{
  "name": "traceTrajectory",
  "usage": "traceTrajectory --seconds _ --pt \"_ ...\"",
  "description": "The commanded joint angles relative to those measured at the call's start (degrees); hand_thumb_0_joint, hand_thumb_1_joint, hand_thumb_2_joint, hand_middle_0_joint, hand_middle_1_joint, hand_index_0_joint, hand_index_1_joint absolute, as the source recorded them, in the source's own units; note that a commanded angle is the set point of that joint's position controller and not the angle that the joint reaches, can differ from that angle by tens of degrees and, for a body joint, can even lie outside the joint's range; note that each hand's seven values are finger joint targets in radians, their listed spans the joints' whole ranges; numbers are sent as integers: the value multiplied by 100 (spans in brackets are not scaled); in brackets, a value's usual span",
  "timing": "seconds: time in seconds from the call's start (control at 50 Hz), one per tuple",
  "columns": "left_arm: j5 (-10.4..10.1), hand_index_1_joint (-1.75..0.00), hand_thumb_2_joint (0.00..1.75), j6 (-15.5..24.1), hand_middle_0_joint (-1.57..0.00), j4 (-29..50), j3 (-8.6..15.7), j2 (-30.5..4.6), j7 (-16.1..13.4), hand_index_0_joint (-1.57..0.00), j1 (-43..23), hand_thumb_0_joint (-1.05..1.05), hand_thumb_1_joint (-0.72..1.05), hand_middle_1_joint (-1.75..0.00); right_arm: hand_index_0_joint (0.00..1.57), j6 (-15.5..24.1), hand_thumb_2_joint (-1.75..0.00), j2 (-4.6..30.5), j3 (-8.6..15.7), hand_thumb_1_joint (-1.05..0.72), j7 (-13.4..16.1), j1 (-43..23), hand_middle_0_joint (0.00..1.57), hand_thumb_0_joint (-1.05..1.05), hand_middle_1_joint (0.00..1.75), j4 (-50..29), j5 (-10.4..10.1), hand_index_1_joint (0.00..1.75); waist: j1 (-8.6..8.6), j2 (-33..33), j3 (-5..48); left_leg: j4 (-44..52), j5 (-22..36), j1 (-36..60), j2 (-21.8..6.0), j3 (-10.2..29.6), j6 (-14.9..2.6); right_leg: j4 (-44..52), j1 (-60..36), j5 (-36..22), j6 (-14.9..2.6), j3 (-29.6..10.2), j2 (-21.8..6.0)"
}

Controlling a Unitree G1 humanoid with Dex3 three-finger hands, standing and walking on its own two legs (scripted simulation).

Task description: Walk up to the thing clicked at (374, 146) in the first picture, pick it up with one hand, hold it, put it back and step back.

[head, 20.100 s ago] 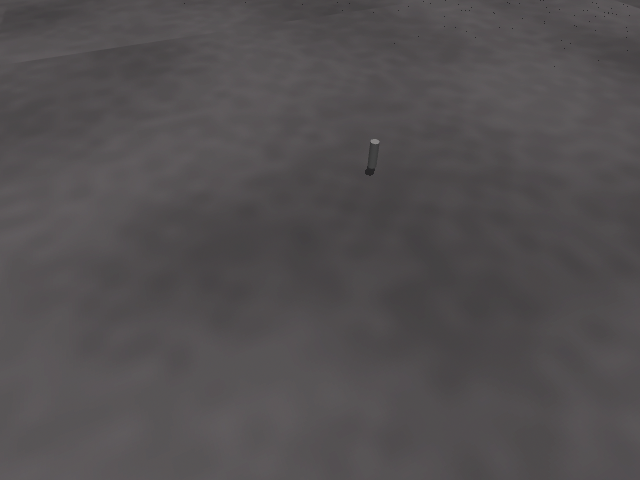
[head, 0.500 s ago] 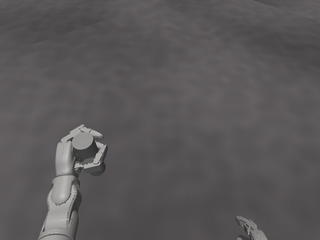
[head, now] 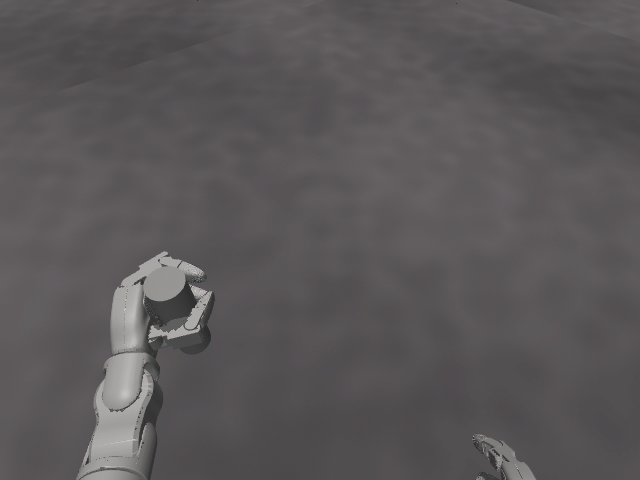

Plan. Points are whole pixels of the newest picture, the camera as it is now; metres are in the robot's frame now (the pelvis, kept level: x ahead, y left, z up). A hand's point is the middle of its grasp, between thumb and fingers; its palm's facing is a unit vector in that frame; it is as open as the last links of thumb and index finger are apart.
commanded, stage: hold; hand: left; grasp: from the side
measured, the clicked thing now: (181, 314) +0.33 +0.18 +0.03
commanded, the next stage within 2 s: crouch in 0.48 s
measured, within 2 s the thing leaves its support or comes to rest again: neither
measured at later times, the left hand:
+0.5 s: hand (189, 305) +0.33 +0.17 +0.05, palm faces +0.14 -0.99 -0.01, open 5.9 cm
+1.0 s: hand (197, 334) +0.33 +0.17 -0.03, palm faces +0.15 -0.99 -0.01, open 5.8 cm
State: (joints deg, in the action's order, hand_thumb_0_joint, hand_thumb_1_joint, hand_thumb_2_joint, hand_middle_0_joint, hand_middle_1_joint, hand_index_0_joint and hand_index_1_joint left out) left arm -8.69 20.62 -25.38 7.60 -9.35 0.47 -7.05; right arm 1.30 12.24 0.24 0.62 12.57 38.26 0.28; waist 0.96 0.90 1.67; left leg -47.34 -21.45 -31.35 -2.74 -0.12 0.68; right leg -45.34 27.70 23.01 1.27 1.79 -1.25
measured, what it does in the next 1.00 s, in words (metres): stands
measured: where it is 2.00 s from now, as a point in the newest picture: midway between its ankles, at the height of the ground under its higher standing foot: outside the picture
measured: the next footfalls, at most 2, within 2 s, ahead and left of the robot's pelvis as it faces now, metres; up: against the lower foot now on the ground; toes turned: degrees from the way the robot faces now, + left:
none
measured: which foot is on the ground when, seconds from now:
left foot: down 0.00-1.00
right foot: down 0.00-1.00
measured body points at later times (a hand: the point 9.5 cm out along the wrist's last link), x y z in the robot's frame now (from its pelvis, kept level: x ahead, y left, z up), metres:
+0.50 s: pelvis +0.00 +0.00 +0.00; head +0.03 +0.00 +0.45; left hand +0.32 +0.22 +0.05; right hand +0.13 -0.24 -0.11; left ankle +0.03 +0.12 -0.70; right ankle +0.00 -0.13 -0.70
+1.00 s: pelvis -0.02 +0.00 -0.04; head +0.07 +0.01 +0.41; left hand +0.32 +0.23 -0.03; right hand +0.12 -0.26 -0.15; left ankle +0.03 +0.12 -0.70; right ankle +0.00 -0.13 -0.70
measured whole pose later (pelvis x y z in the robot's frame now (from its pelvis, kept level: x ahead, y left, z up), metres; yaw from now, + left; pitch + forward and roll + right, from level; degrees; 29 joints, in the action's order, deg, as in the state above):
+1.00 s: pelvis -0.02 +0.00 -0.04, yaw +0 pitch +14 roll -2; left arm -7.7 31.6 -39.3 11.2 -10.4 2.1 -13.2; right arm 2.4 13.2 1.5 -1.5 11.2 38.3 1.9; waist 2.2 -0.5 3.9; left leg -60.0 -24.9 -48.9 -2.9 0.6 0.8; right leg -58.8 45.4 27.1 0.9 1.9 -1.2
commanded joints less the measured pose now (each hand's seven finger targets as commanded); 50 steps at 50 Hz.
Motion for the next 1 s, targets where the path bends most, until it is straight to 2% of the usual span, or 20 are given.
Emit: traceTrajectory --seconds 0.0,0.04,0.16,0.24,0.3,0.36,0.38,0.46,0.5,0.52,0.54,0.6,0.62,0.64,0.66,0.76,0.78,0.84,0.9,0.98 --pt "-37 -135 125 589 -128 1585 251 -724 2 -129 -1812 0 63 -135 20 231 -90 746 296 -90 87 -224 20 0 30 -737 -28 30 51 -5 1678 606 1183 984 194 -49 -83 645 -438 -1569 -113 13 130" --pt "-43 -136 125 623 -127 1737 255 -753 1 -129 -1970 0 58 -136 20 240 -90 725 278 -90 73 -192 20 0 30 -724 -18 30 35 207 1705 640 1155 1058 166 -11 -53 583 -376 -1464 -144 37 153" --pt "-63 -133 124 554 -126 1501 193 -616 -46 -127 -1785 0 61 -134 20 244 -90 766 287 -89 89 -217 20 0 30 -722 -42 30 69 20 1504 725 989 1003 127 40 -38 610 -257 -1255 -159 102 193" --pt "-34 -135 125 542 -128 1624 267 -782 -37 -129 -1864 0 60 -136 20 248 -90 765 282 -90 102 -249 20 0 30 -761 -53 30 10 69 1569 757 837 975 167 -3 -53 679 -375 -1146 -156 61 161" --pt "-80 -135 124 487 -128 1350 254 -644 -21 -129 -1695 0 58 -136 20 266 -90 775 292 -90 101 -226 20 0 30 -733 -62 30 36 -33 1437 738 993 947 138 20 -47 634 -322 -1275 -153 87 183" --pt "-60 -134 124 521 -127 1494 285 -739 -38 -128 -1885 0 59 -135 20 269 -90 795 305 -90 84 -170 20 0 30 -692 -43 30 39 153 1611 733 1161 1106 110 51 -23 560 -298 -1381 -171 113 201" --pt "-54 -135 125 505 -127 1398 188 -622 -35 -129 -1812 0 60 -136 20 268 -90 790 298 -90 91 -201 20 0 30 -726 -45 30 58 78 1459 748 1063 1023 108 51 -27 573 -210 -1293 -173 113 206" --pt "-74 -134 124 541 -127 1700 323 -817 -28 -128 -1881 0 58 -135 20 263 -90 756 280 -90 103 -199 20 0 30 -756 -45 30 2 8 1764 640 1238 1029 170 -32 -68 662 -509 -1555 -129 28 159" --pt "-96 -134 124 496 -127 1410 250 -628 -13 -128 -1631 0 58 -135 20 273 -90 746 269 -90 104 -192 20 0 30 -737 -52 30 45 -138 1569 649 1257 989 154 -20 -76 635 -426 -1587 -113 49 168" --pt "-98 -135 124 510 -127 1500 158 -587 1 -129 -1835 0 58 -136 20 275 -90 752 276 -90 106 -172 20 0 30 -696 -39 30 97 -39 1446 660 1135 923 151 -17 -74 624 -319 -1481 -124 42 164" --pt "-95 -134 123 535 -125 1482 296 -696 -16 -126 -1808 0 57 -134 20 268 -90 751 285 -90 101 -134 20 0 30 -668 -27 30 55 51 1593 601 1257 963 155 -21 -69 612 -339 -1586 -124 35 160" --pt "-30 -133 121 547 -130 1546 227 -727 -1 -131 -1848 0 57 -134 20 263 -90 765 292 -87 105 -152 20 0 30 -688 -23 30 79 36 1595 634 1249 1014 150 -1 -70 583 -367 -1568 -131 51 162" --pt "-24 -132 120 549 -129 1482 362 -799 -31 -130 -1744 0 54 -133 20 250 -90 733 280 -87 101 -225 20 0 30 -707 -22 30 -5 -6 1574 599 1276 929 170 -30 -73 617 -394 -1606 -124 30 153" --pt "-39 -132 120 527 -129 1254 309 -672 -22 -130 -1670 0 54 -133 20 258 -90 762 297 -87 102 -187 20 0 30 -695 -26 30 69 -119 1516 597 1199 900 156 -13 -85 601 -309 -1537 -123 40 159" --pt "-81 -133 121 551 -129 1248 356 -673 -24 -130 -1652 0 54 -134 20 254 -90 744 288 -87 94 -195 20 0 30 -683 -35 30 25 -147 1467 563 1234 818 162 -21 -93 587 -320 -1588 -114 34 145" --pt "-13 -133 120 786 -129 700 366 -610 22 -131 -1678 0 52 -134 20 246 -90 772 354 -87 32 -172 20 0 30 -626 27 30 127 -218 1370 308 951 423 169 -27 -123 384 105 -1368 -116 -10 121" --pt "-1 -133 120 870 -129 584 522 -750 26 -130 -1753 0 52 -134 20 245 -90 769 360 -88 27 -180 20 0 30 -589 41 30 116 -227 1283 242 823 251 177 -17 -127 316 201 -1247 -119 -15 107" --pt "28 -133 121 1162 -128 355 371 -582 72 -129 -1998 0 49 -134 20 255 -90 803 402 -88 -60 -150 20 0 30 -552 77 30 172 -65 1427 0 553 -17 150 43 -97 -38 691 -913 -185 -2 132" --pt "82 -133 119 1500 -129 -79 547 -780 104 -130 -2269 0 46 -134 20 293 -90 860 455 -88 -113 -86 20 0 30 -504 123 30 239 -42 1653 -438 377 -414 134 122 -89 -525 1294 -698 -209 30 164" --pt "-11 -136 121 2038 -130 -663 798 -860 238 -132 -2189 0 45 -137 20 317 -90 935 451 -88 -206 -48 20 0 30 -522 172 30 211 7 2316 -1377 407 -1174 149 189 -113 -1419 2222 -589 -233 59 192"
